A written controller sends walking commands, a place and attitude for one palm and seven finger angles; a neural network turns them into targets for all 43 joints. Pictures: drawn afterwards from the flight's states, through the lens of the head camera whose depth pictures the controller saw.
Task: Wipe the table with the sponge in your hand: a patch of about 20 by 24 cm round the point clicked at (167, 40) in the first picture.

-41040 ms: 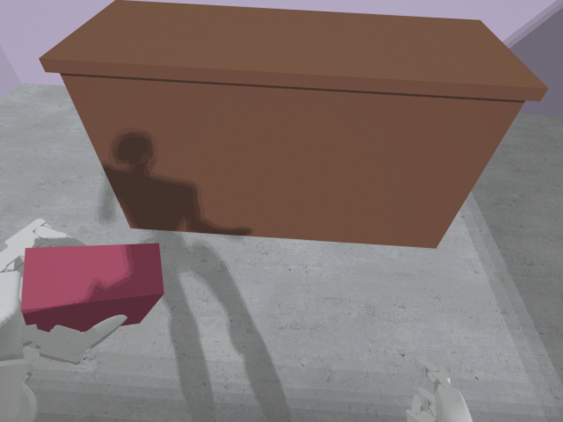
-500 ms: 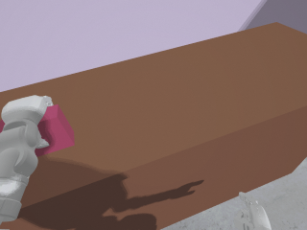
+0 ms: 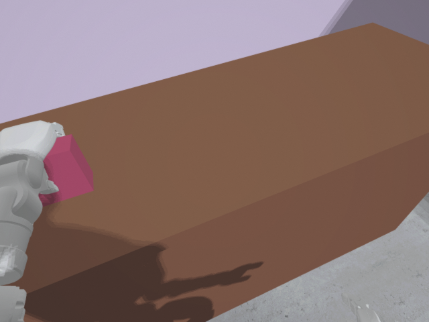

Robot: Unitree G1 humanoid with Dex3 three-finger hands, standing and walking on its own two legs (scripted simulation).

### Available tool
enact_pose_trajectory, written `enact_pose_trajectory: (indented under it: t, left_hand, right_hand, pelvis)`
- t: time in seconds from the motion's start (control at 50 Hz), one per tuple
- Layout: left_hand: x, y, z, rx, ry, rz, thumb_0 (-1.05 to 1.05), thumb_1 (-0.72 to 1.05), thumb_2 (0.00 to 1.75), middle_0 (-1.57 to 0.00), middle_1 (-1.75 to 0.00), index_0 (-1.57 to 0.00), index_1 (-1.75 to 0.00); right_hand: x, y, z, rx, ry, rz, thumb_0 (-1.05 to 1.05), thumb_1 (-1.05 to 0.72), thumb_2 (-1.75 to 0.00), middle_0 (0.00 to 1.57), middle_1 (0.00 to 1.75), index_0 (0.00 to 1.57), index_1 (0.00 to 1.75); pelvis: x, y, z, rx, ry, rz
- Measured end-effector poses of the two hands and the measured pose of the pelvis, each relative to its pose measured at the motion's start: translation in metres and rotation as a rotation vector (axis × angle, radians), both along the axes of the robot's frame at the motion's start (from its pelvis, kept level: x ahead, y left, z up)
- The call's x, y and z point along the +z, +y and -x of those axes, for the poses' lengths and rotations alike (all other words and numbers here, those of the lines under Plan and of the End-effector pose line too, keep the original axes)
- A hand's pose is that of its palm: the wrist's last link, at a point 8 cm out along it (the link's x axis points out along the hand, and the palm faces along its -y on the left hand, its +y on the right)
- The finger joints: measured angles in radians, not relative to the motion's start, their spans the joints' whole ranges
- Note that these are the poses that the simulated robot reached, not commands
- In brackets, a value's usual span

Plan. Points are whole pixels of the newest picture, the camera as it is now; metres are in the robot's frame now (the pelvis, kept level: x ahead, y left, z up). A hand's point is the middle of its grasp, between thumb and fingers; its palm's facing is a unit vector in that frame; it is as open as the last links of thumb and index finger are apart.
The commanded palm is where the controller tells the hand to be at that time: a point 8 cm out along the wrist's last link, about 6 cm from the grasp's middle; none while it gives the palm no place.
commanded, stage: wipe forward along the first lane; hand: left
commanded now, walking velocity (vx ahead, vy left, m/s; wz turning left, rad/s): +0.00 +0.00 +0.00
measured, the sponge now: (51, 180) +0.34 +0.36 +0.10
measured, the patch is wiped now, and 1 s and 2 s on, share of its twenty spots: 0.25 0.40 0.45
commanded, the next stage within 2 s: slide across to the middle lane in 0.42 s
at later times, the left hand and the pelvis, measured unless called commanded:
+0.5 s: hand (43, 144) +0.39 +0.38 +0.15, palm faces -0.11 +0.01 -0.99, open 9.8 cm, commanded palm +0.38 +0.37 +0.18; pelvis +0.01 +0.01 +0.00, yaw +0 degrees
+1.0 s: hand (69, 133) +0.42 +0.34 +0.15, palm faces +0.01 +0.00 -1.00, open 9.9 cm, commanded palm +0.40 +0.32 +0.20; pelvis +0.04 +0.04 +0.01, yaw +2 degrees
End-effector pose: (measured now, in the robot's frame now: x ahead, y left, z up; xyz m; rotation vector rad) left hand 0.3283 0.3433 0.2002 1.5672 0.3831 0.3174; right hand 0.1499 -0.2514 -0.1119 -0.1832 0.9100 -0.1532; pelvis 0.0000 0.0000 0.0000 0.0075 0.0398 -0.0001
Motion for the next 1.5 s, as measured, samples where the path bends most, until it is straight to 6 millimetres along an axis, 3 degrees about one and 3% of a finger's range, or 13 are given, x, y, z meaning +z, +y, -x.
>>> enact_pose_trajectory:
  t: [0.26,0.54,0.66,0.8,1.04,1.16,1.24,1.36,1.5]
  left_hand:
    - [0.002,0.011,-0.024,-0.002,0.036,-0.010,0.02,-0.53,1.10,-0.78,-1.35,-0.78,-1.35]
    - [0.003,0.028,-0.054,0.000,0.068,-0.002,0.02,-0.53,1.11,-0.78,-1.35,-0.78,-1.36]
    - [0.001,0.027,-0.060,-0.030,0.063,-0.022,0.03,-0.53,1.11,-0.78,-1.35,-0.78,-1.36]
    - [0.002,0.023,-0.060,-0.049,0.005,-0.014,0.02,-0.52,1.11,-0.77,-1.36,-0.77,-1.37]
    - [0.002,-0.020,-0.078,-0.110,-0.064,0.008,0.01,-0.52,1.11,-0.76,-1.38,-0.76,-1.39]
    - [0.002,-0.028,-0.083,-0.089,-0.090,0.019,0.00,-0.52,1.11,-0.76,-1.38,-0.76,-1.39]
    - [0.003,-0.028,-0.083,-0.058,-0.096,0.034,0.00,-0.51,1.11,-0.76,-1.38,-0.76,-1.39]
    - [0.003,-0.036,-0.084,-0.062,-0.076,0.019,0.00,-0.51,1.11,-0.75,-1.39,-0.75,-1.39]
    - [0.003,-0.054,-0.067,-0.114,-0.119,0.037,0.01,-0.51,1.10,-0.75,-1.39,-0.75,-1.40]
  right_hand:
    - [-0.001,0.006,0.012,-0.009,0.039,0.008,0.01,-0.90,-0.90,0.20,0.30,0.20,0.30]
    - [-0.003,0.002,0.029,-0.041,0.132,0.039,0.01,-0.90,-0.90,0.20,0.30,0.20,0.30]
    - [-0.004,0.004,0.029,-0.054,0.158,0.039,0.01,-0.90,-0.90,0.20,0.30,0.20,0.30]
    - [-0.002,0.020,0.004,-0.024,0.132,0.025,0.01,-0.90,-0.90,0.20,0.30,0.20,0.30]
    - [0.022,0.078,-0.088,0.123,-0.069,-0.041,0.01,-0.90,-0.90,0.20,0.30,0.20,0.30]
    - [0.032,0.101,-0.118,0.182,-0.126,-0.075,0.01,-0.90,-0.90,0.20,0.30,0.20,0.30]
    - [0.034,0.105,-0.126,0.200,-0.128,-0.076,0.01,-0.90,-0.90,0.20,0.30,0.20,0.30]
    - [0.030,0.099,-0.120,0.200,-0.094,-0.059,0.01,-0.90,-0.90,0.20,0.30,0.21,0.31]
    - [0.023,0.096,-0.111,0.191,-0.069,-0.083,0.01,-0.90,-0.90,0.20,0.30,0.20,0.30]
  pelvis:
    - [0.001,0.006,-0.001,0.007,0.029,0.003]
    - [0.003,0.012,-0.011,0.004,0.066,0.009]
    - [0.005,0.018,-0.018,0.002,0.070,0.013]
    - [0.007,0.027,-0.027,0.014,0.052,0.017]
    - [0.010,0.044,-0.041,0.034,0.033,0.019]
    - [0.010,0.048,-0.049,0.028,0.040,0.021]
    - [0.010,0.050,-0.052,0.031,0.039,0.022]
    - [0.010,0.051,-0.054,0.038,0.033,0.024]
    - [0.010,0.052,-0.054,0.026,0.017,0.021]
